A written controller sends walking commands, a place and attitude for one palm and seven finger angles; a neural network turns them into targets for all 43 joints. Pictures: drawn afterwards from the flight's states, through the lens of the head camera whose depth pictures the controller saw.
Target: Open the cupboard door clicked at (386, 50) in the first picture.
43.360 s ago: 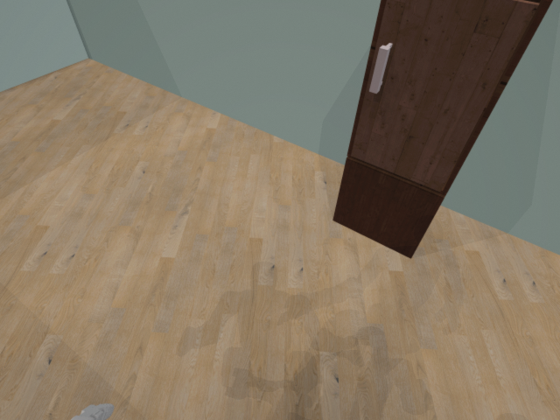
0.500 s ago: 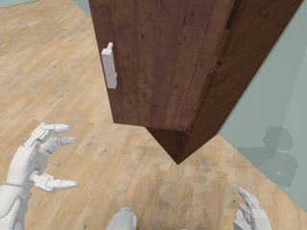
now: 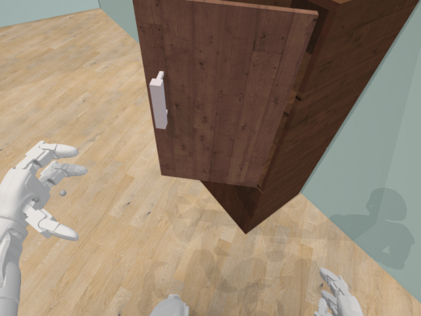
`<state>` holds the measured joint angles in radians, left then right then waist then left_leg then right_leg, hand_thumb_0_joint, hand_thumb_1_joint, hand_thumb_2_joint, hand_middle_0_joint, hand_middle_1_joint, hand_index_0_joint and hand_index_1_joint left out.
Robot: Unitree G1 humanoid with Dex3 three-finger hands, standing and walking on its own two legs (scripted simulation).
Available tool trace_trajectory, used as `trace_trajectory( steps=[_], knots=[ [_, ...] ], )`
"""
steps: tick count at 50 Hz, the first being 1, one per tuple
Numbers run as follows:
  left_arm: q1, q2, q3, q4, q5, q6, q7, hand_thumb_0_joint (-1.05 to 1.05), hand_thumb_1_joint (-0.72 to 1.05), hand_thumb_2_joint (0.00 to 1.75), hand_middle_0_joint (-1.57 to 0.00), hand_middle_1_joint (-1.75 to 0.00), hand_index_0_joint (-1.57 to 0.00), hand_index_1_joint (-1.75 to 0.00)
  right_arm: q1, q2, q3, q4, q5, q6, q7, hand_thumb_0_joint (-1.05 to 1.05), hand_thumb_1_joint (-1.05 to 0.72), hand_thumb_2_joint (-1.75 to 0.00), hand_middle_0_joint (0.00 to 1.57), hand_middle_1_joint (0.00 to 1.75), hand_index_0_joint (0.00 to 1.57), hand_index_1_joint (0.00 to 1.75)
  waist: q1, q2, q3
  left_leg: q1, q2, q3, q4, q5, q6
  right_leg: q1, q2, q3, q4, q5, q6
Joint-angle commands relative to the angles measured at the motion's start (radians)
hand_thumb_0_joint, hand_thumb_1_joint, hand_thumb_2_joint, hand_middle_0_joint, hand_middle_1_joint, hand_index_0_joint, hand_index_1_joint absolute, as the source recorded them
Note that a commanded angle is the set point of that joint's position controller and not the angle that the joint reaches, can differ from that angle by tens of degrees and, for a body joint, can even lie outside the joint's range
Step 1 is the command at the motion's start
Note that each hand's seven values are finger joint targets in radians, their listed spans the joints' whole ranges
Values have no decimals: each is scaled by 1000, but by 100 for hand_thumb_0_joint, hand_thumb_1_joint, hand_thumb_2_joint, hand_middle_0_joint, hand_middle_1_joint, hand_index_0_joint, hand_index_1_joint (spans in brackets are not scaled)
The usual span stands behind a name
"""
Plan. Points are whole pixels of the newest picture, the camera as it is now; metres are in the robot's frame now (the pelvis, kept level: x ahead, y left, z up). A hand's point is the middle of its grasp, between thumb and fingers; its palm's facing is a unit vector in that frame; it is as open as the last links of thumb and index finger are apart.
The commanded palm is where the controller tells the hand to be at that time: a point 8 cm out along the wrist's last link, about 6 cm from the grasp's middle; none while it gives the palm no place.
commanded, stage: raise the hand with hooked fingers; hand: left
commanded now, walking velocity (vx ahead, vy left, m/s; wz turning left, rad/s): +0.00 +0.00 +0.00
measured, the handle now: (161, 100) +0.58 +0.17 +0.06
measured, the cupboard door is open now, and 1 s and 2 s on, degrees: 46 46 46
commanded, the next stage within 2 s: move the hooked fingers beside the handle in 0.48 s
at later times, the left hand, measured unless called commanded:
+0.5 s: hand (80, 191) +0.29 +0.25 +0.09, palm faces -0.03 -1.00 -0.03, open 14.0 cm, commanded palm +0.27 +0.30 +0.09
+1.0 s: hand (96, 160) +0.37 +0.25 +0.08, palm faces -0.06 -1.00 +0.00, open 14.0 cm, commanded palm +0.34 +0.30 +0.08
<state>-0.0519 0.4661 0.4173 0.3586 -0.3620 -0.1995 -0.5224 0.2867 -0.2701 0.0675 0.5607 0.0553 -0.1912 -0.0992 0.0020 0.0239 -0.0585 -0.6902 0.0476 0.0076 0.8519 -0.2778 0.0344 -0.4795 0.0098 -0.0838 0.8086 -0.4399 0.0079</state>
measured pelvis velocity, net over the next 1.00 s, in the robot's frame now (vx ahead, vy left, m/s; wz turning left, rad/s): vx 0.01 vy -0.01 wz -0.02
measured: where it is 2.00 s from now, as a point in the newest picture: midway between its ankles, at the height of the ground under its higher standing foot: outside the picture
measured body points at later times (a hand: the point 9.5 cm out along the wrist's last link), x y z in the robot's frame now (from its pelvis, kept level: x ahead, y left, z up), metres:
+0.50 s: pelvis +0.01 -0.02 +0.00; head +0.04 -0.01 +0.45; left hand +0.29 +0.31 +0.09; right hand +0.16 -0.27 -0.07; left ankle +0.09 +0.09 -0.70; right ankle -0.02 -0.13 -0.70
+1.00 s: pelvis +0.01 -0.01 -0.01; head +0.07 +0.00 +0.44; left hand +0.36 +0.31 +0.08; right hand +0.14 -0.28 -0.09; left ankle +0.09 +0.09 -0.70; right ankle -0.02 -0.13 -0.70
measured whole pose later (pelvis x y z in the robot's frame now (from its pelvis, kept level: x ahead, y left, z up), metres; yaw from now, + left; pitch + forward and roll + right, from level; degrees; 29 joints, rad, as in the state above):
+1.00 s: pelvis +0.01 -0.01 -0.01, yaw -1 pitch +10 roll -3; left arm -0.32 0.49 0.42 0.65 -0.33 -0.23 -0.55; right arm 0.30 -0.29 0.04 0.59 0.05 -0.15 -0.09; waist -0.03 0.02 -0.08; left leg -0.76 0.06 0.01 0.88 -0.31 0.02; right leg -0.56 0.02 -0.07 0.85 -0.47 -0.01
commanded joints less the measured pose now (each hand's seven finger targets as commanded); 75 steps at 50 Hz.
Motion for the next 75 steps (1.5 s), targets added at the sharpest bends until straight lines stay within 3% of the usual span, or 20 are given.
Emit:
trace_trajectory(
  steps=[1, 2, 9, 16, 24, 29, 33, 35, 38, 40, 42, 48, 49, 52, 59, 60, 64, 67, 71, 75],
  knots=[
    [-186, 219, 62, -145, -37, -18, -38, 0, -50, 30, -30, -120, -30, -120, -45, -163, -81, -149, 7, -60, -17, 0, -90, -90, 20, 30, 20, 30, -3, 96, -201, 339, -27, -77, -176, -78, -9, -138, 44, 21, -155, 54, -32],
    [-177, 217, 65, -141, -43, -20, -42, 0, -50, 30, -30, -120, -30, -120, -39, -164, -82, -149, 5, -63, -15, 0, -90, -90, 20, 30, 20, 30, -2, 57, -199, 325, -30, -71, -163, -48, -4, -124, 48, 26, -161, 65, -33],
    [-201, 253, 113, -142, -47, -80, -21, 0, -50, 30, -30, -120, -30, -120, -28, -163, -89, -142, -1, -64, -3, 0, -90, -90, 20, 30, 20, 30, -2, 58, -201, 310, -34, -52, -137, -14, -3, -134, 45, 44, -154, 68, -28],
    [-213, 252, 104, -207, -41, -110, -18, 0, -50, 30, -30, -120, -30, -120, -34, -156, -91, -136, 0, -68, -4, 0, -90, -90, 20, 30, 20, 30, 0, 135, -256, 350, -34, -41, -119, 38, 0, -118, 39, 56, -145, 119, -25],
    [-203, 235, 94, -123, -50, -75, -30, 0, -50, 30, -30, -120, -30, -120, -36, -156, -86, -130, 3, -58, -10, 0, -90, -90, 20, 30, 20, 30, -4, 61, -194, 296, -36, -35, -115, 29, 1, -122, 36, 66, -157, 125, -17],
    [-211, 227, 90, -116, -56, -75, -43, 0, -50, 30, -30, -120, -30, -120, -33, -157, -89, -135, 3, -54, -7, 0, -90, -90, 20, 30, 20, 30, -4, 33, -235, 298, -39, -24, -89, 82, 4, -103, 32, 80, -143, 201, -9],
    [-391, 277, 103, -48, -40, -97, -40, 0, -50, 30, -30, -120, -30, -120, -27, -164, -84, -104, 1, -44, -17, 0, -90, -90, 20, 30, 20, 30, -29, 56, -200, 268, -37, -31, -74, 37, 0, -148, 31, 90, -140, 137, -13],
    [-408, 249, 72, -56, -32, -109, -42, 0, -50, 30, -30, -120, -30, -120, -25, -159, -84, -110, 0, -44, -17, 0, -90, -90, 20, 30, 20, 30, -26, 90, -235, 306, -38, -37, -80, 39, 1, -158, 33, 75, -129, 136, -20],
    [-452, 288, 89, -20, -21, -116, -41, 0, -50, 30, -30, -120, -30, -120, -15, -165, -86, -94, -3, -39, -20, 0, -90, -90, 20, 30, 20, 30, -25, 87, -280, 310, -34, -39, -67, 62, 2, -150, 33, 78, -119, 159, -21],
    [-499, 271, 62, 2, -12, -115, -43, 0, -50, 30, -30, -120, -30, -120, -16, -164, -84, -89, -1, -34, -20, 0, -90, -90, 20, 30, 20, 30, -30, 113, -276, 322, -33, -45, -72, 59, 0, -169, 34, 68, -113, 156, -25],
    [-508, 280, 68, 39, -11, -105, -41, 0, -50, 30, -30, -120, -30, -120, -5, -168, -86, -90, -3, -26, -19, 0, -90, -90, 20, 30, 20, 30, -29, 68, -279, 305, -33, -48, -70, 57, 4, -165, 39, 63, -110, 150, -25],
    [-533, 324, 103, 97, 9, -94, -23, 0, -50, 30, -30, -120, -30, -120, 17, -174, -93, -94, -4, 0, -6, 0, -90, -90, 20, 30, 20, 30, -13, 91, -338, 319, -28, -46, -68, 103, -2, -156, 40, 52, -88, 199, -29],
    [-547, 294, 74, 88, 14, -97, -19, 0, -50, 30, -30, -120, -30, -120, 16, -171, -92, -98, -5, 3, -2, 0, -90, -90, 20, 30, 20, 30, -17, 118, -340, 333, -29, -46, -68, 108, -3, -168, 40, 47, -83, 202, -30],
    [-579, 308, 89, 117, 16, -110, -7, 0, -50, 30, -30, -120, -30, -120, 33, -176, -96, -96, -6, 19, 2, 0, -90, -90, 20, 30, 20, 30, -24, 67, -331, 315, -28, -49, -63, 121, 1, -165, 47, 42, -76, 213, -32],
    [-660, 311, 76, 201, 40, -123, 4, 0, -50, 30, -30, -120, -30, -120, 60, -182, -101, -79, -6, 53, 8, 0, -90, -90, 20, 30, 20, 30, -45, 75, -323, 316, -21, -53, -58, 102, -2, -212, 48, 41, -74, 190, -30],
    [-716, 301, 56, 194, 46, -128, 6, 0, -50, 30, -30, -120, -30, -120, 62, -183, -101, -73, -6, 57, 6, 0, -90, -90, 20, 30, 20, 30, -60, 84, -321, 328, -17, -60, -58, 95, -2, -236, 48, 40, -72, 179, -29],
    [-791, 286, 28, 211, 67, -147, 22, 0, -50, 30, -30, -120, -30, -120, 73, -181, -103, -63, -11, 68, 7, 0, -90, -90, 20, 30, 20, 30, -66, 144, -355, 379, -11, -77, -56, 95, -9, -275, 48, 35, -64, 149, -35],
    [-847, 303, 37, 241, 76, -160, 37, 0, -50, 30, -30, -120, -30, -120, 89, -185, -103, -51, -14, 78, 6, 0, -90, -90, 20, 30, 20, 30, -72, 109, -369, 373, -10, -85, -46, 112, -6, -270, 50, 33, -57, 160, -39],
    [-865, 318, 45, 303, 99, -158, 55, 0, -50, 30, -30, -120, -30, -120, 98, -187, -106, -47, -17, 98, 15, 0, -90, -90, 20, 30, 20, 30, -65, 137, -392, 381, -7, -84, -45, 119, -11, -283, 46, 32, -48, 162, -36],
    [-887, 364, 76, 397, 111, -157, 62, 0, -50, 30, -30, -120, -30, -120, 116, -190, -104, -43, -17, 123, 18, 0, -90, -90, 20, 30, 20, 30, -69, 77, -366, 311, -9, -67, -31, 118, -5, -263, 47, 39, -47, 187, -30]
  ],
)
